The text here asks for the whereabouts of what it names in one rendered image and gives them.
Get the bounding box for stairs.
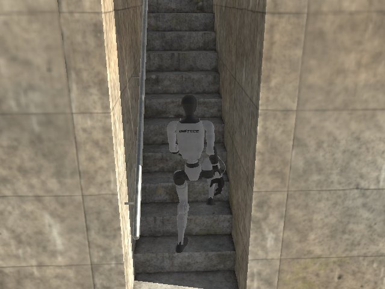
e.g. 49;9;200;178
133;0;239;289

